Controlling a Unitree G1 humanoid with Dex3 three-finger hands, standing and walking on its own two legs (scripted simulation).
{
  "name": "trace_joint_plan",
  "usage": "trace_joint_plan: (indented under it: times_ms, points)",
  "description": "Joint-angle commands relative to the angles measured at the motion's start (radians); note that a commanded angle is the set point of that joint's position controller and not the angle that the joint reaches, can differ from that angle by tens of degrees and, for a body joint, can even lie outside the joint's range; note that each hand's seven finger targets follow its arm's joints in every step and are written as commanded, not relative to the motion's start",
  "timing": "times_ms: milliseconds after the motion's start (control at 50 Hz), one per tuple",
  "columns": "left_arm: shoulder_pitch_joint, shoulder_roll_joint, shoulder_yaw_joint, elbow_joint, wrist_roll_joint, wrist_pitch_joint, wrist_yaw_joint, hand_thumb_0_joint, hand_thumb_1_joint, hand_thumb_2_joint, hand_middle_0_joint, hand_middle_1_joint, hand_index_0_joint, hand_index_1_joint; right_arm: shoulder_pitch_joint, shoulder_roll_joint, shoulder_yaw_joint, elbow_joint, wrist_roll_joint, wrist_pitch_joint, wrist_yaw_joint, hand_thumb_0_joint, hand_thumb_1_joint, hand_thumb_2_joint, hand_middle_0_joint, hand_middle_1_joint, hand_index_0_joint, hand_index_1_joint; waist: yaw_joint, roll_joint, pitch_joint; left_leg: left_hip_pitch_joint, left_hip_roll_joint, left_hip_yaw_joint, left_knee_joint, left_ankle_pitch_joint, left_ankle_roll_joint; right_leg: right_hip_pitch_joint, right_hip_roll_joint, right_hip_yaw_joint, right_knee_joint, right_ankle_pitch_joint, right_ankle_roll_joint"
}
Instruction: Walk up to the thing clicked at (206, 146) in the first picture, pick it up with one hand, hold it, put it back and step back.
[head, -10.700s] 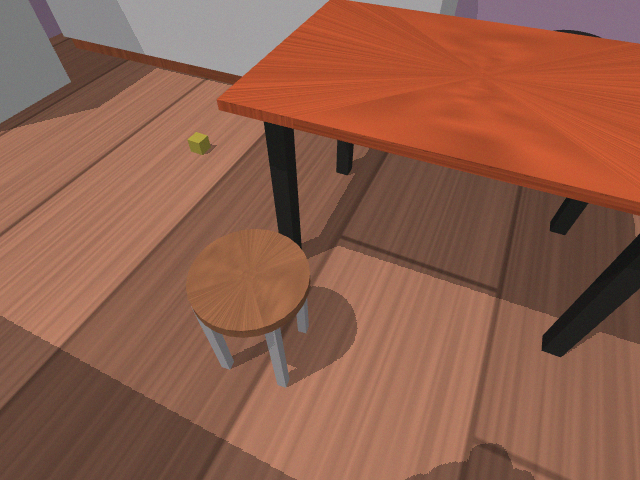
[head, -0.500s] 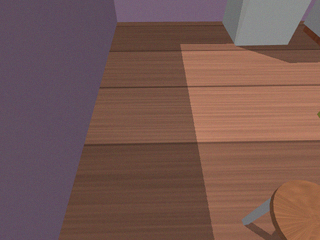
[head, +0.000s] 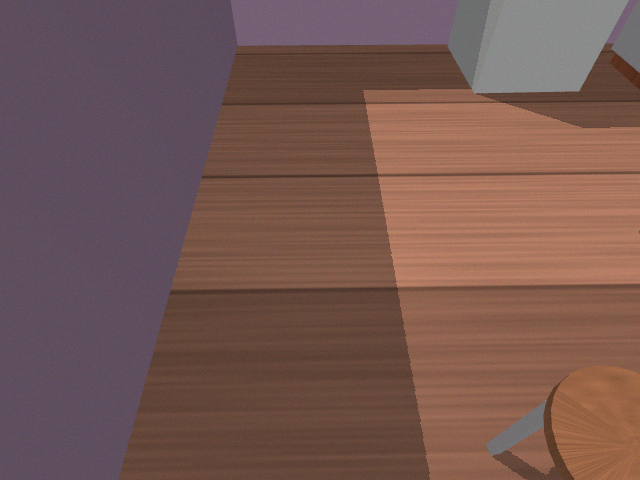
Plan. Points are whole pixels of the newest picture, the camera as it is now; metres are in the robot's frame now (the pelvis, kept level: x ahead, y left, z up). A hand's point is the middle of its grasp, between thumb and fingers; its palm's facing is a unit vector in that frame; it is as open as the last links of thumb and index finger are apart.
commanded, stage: stand
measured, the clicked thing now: out of the picture +1.08 -1.44 -0.75
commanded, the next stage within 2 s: walk up in 0.62 s
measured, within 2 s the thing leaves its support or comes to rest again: neither
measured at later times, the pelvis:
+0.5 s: pelvis +0.00 +0.00 +0.00, yaw +0 degrees
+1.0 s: pelvis +0.09 +0.05 -0.01, yaw +0 degrees
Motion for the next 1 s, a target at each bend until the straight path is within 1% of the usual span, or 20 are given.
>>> trace_joint_plan:
  times_ms: [0, 280, 580, 600, 620, 640, 660, 700, 720, 740, 780, 820, 840, 860, 880, 900, 920, 940, 960, 980]
  points:
    - [-0.035, 0.218, 0.042, -0.06, -0.006, -0.015, 0.019, 0.0, 0.9, 0.9, -0.2, -0.3, -0.2, -0.3, -0.031, -0.212, -0.039, -0.058, 0.003, -0.023, -0.011, 0.0, -0.9, -0.9, 0.2, 0.3, 0.2, 0.3, -0.009, -0.009, -0.088, 0.048, 0.103, -0.071, -0.031, 0.178, 0.042, -0.015, -0.113, 0.067, -0.042, 0.185, -0.036]
    - [-0.024, 0.216, 0.043, -0.063, -0.005, -0.016, 0.018, 0.0, 0.9, 0.9, -0.2, -0.3, -0.2, -0.3, -0.03, -0.214, -0.04, -0.06, 0.002, -0.022, -0.011, 0.0, -0.9, -0.9, 0.2, 0.3, 0.2, 0.3, -0.007, -0.011, -0.067, 0.052, 0.101, -0.069, -0.036, 0.137, 0.042, -0.041, -0.111, 0.069, -0.058, 0.152, -0.036]
    - [-0.025, 0.218, 0.046, -0.063, -0.006, -0.014, 0.018, 0.0, 0.9, 0.9, -0.2, -0.3, -0.2, -0.3, -0.027, -0.213, -0.038, -0.064, 0.002, -0.022, -0.013, 0.0, -0.9, -0.9, 0.2, 0.3, 0.2, 0.3, -0.007, 0.0, -0.075, 0.054, 0.102, -0.068, -0.031, 0.158, 0.041, -0.028, -0.112, 0.073, -0.05, 0.174, -0.039]
    - [0.025, 0.318, 0.113, -0.113, 0.01, -0.03, -0.015, 0.0, 0.9, 0.9, -0.2, -0.3, -0.2, -0.3, 0.034, -0.305, -0.106, -0.117, -0.016, -0.043, 0.015, 0.0, -0.9, -0.9, 0.2, 0.3, 0.2, 0.3, -0.002, -0.004, -0.185, 0.049, 0.067, -0.076, 0.052, -0.405, 0.115, -0.01, -0.062, 0.068, 0.035, -0.36, -0.081]
    - [0.027, 0.313, 0.116, -0.113, 0.021, -0.032, -0.026, 0.0, 0.9, 0.9, -0.2, -0.3, -0.2, -0.3, 0.02, -0.316, -0.117, -0.116, -0.026, -0.044, 0.028, 0.0, -0.9, -0.9, 0.2, 0.3, 0.2, 0.3, 0.008, 0.022, -0.101, -0.048, 0.079, -0.104, 0.064, -0.549, 0.128, -0.095, -0.086, 0.111, 0.066, -0.509, -0.1]
    - [0.025, 0.303, 0.122, -0.123, 0.023, -0.036, -0.034, 0.0, 0.9, 0.9, -0.2, -0.3, -0.2, -0.3, -0.019, -0.302, -0.119, -0.146, -0.026, -0.043, 0.036, 0.0, -0.9, -0.9, 0.2, 0.3, 0.2, 0.3, 0.021, 0.017, -0.024, -0.159, 0.089, -0.122, 0.091, -0.543, 0.133, -0.129, -0.107, 0.16, 0.065, -0.544, -0.119]
    - [0.038, 0.297, 0.124, -0.135, 0.023, -0.04, -0.04, 0.0, 0.9, 0.9, -0.2, -0.3, -0.2, -0.3, -0.057, -0.275, -0.117, -0.174, -0.028, -0.044, 0.043, 0.0, -0.9, -0.9, 0.2, 0.3, 0.2, 0.3, 0.044, -0.019, 0.051, -0.274, 0.076, -0.101, 0.15, -0.468, 0.122, -0.122, -0.141, 0.219, 0.034, -0.549, -0.142]
    - [0.141, 0.347, 0.145, -0.12, 0.027, -0.053, -0.035, 0.0, 0.9, 0.9, -0.2, -0.3, -0.2, -0.3, -0.13, -0.227, -0.111, -0.215, -0.028, -0.054, 0.048, 0.0, -0.9, -0.9, 0.2, 0.3, 0.2, 0.3, 0.11, -0.17, 0.095, -0.553, 0.0, 0.037, 0.39, -0.274, 0.062, 0.117, -0.293, 0.431, -0.16, -0.518, -0.244]
    - [0.166, 0.373, 0.154, -0.134, 0.032, -0.059, -0.034, 0.0, 0.9, 0.9, -0.2, -0.3, -0.2, -0.3, -0.134, -0.223, -0.109, -0.227, -0.029, -0.058, 0.048, 0.0, -0.9, -0.9, 0.2, 0.3, 0.2, 0.3, 0.123, -0.166, 0.081, -0.61, 0.032, -0.015, 0.435, -0.31, 0.057, 0.18, -0.354, 0.488, -0.205, -0.449, -0.284]
    - [0.147, 0.363, 0.154, -0.154, 0.028, -0.06, -0.036, 0.0, 0.9, 0.9, -0.2, -0.3, -0.2, -0.3, -0.111, -0.244, -0.115, -0.227, -0.027, -0.061, 0.052, 0.0, -0.9, -0.9, 0.2, 0.3, 0.2, 0.3, 0.107, -0.122, 0.069, -0.569, 0.043, -0.032, 0.457, -0.297, 0.048, 0.156, -0.325, 0.46, -0.199, -0.45, -0.281]
    - [0.047, 0.369, 0.152, -0.201, 0.032, -0.057, -0.039, 0.0, 0.9, 0.9, -0.2, -0.3, -0.2, -0.3, -0.042, -0.249, -0.124, -0.229, -0.023, -0.067, 0.065, 0.0, -0.9, -0.9, 0.2, 0.3, 0.2, 0.3, 0.051, -0.187, 0.072, -0.434, 0.079, -0.052, 0.38, -0.307, 0.045, 0.036, -0.289, 0.349, -0.178, -0.443, -0.25]
    - [-0.004, 0.342, 0.14, -0.234, 0.025, -0.051, -0.047, 0.0, 0.9, 0.9, -0.2, -0.3, -0.2, -0.3, 0.02, -0.254, -0.133, -0.216, -0.022, -0.075, 0.071, 0.0, -0.9, -0.9, 0.2, 0.3, 0.2, 0.3, 0.007, -0.202, 0.071, -0.276, 0.061, -0.021, 0.265, -0.243, 0.045, -0.072, -0.229, 0.227, -0.132, -0.33, -0.211]
    - [-0.029, 0.332, 0.134, -0.246, 0.02, -0.046, -0.051, 0.0, 0.9, 0.9, -0.2, -0.3, -0.2, -0.3, 0.093, -0.248, -0.14, -0.199, -0.023, -0.077, 0.068, 0.0, -0.9, -0.9, 0.2, 0.3, 0.2, 0.3, -0.035, -0.166, 0.043, -0.144, 0.029, 0.037, 0.17, -0.149, 0.037, -0.131, -0.18, 0.136, -0.064, -0.297, -0.186]
    - [-0.058, 0.306, 0.124, -0.256, 0.014, -0.044, -0.054, 0.0, 0.9, 0.9, -0.2, -0.3, -0.2, -0.3, 0.208, -0.255, -0.156, -0.163, -0.027, -0.078, 0.06, 0.0, -0.9, -0.9, 0.2, 0.3, 0.2, 0.3, -0.102, -0.103, -0.004, 0.069, 0.001, 0.07, 0.104, -0.038, 0.029, -0.254, -0.131, 0.056, 0.077, -0.245, -0.154]
    - [-0.015, 0.245, 0.105, -0.266, 0.012, -0.042, -0.057, 0.0, 0.9, 0.9, -0.2, -0.3, -0.2, -0.3, 0.352, -0.313, -0.183, -0.127, -0.033, -0.084, 0.042, 0.0, -0.9, -0.9, 0.2, 0.3, 0.2, 0.3, -0.166, 0.125, -0.102, 0.345, 0.015, -0.009, 0.044, -0.138, 0.046, -0.42, -0.041, -0.032, 0.397, -0.189, -0.12]
    - [-0.007, 0.162, 0.085, -0.285, 0.003, -0.047, -0.052, 0.0, 0.9, 0.9, -0.2, -0.3, -0.2, -0.3, 0.443, -0.437, -0.203, -0.131, -0.053, -0.094, 0.031, 0.0, -0.9, -0.9, 0.2, 0.3, 0.2, 0.3, -0.189, 0.402, -0.091, 0.391, 0.305, -0.556, -0.156, -0.514, 0.124, -0.689, 0.134, 0.003, 0.733, -0.364, -0.07]
    - [-0.004, 0.266, 0.1, -0.275, 0.009, -0.046, -0.036, 0.0, 0.9, 0.9, -0.2, -0.3, -0.2, -0.3, 0.309, -0.45, -0.202, -0.184, -0.017, -0.095, 0.033, 0.0, -0.9, -0.9, 0.2, 0.3, 0.2, 0.3, -0.129, 0.213, -0.04, 0.235, 0.391, -0.684, -0.212, -0.583, 0.211, -0.652, 0.056, 0.151, 0.801, -0.335, -0.086]
    - [-0.008, 0.295, 0.093, -0.261, -0.003, -0.052, -0.034, 0.0, 0.9, 0.9, -0.2, -0.3, -0.2, -0.3, 0.24, -0.393, -0.18, -0.21, -0.005, -0.096, 0.029, 0.0, -0.9, -0.9, 0.2, 0.3, 0.2, 0.3, -0.087, 0.055, 0.026, 0.158, 0.355, -0.538, -0.181, -0.481, 0.195, -0.649, 0.009, 0.185, 0.822, -0.224, -0.083]
    - [0.06, 0.286, 0.097, -0.226, -0.018, -0.052, -0.039, 0.0, 0.9, 0.9, -0.2, -0.3, -0.2, -0.3, 0.183, -0.352, -0.158, -0.235, -0.002, -0.1, 0.027, 0.0, -0.9, -0.9, 0.2, 0.3, 0.2, 0.3, -0.034, 0.059, 0.038, 0.144, 0.302, -0.407, -0.154, -0.408, 0.173, -0.622, -0.012, 0.171, 0.794, -0.157, -0.076]
    - [0.101, 0.294, 0.097, -0.203, -0.018, -0.053, -0.045, 0.0, 0.9, 0.9, -0.2, -0.3, -0.2, -0.3, 0.149, -0.311, -0.145, -0.258, -0.001, -0.102, 0.024, 0.0, -0.9, -0.9, 0.2, 0.3, 0.2, 0.3, -0.009, 0.06, 0.05, 0.103, 0.26, -0.316, -0.148, -0.345, 0.155, -0.579, -0.045, 0.147, 0.741, -0.117, -0.062]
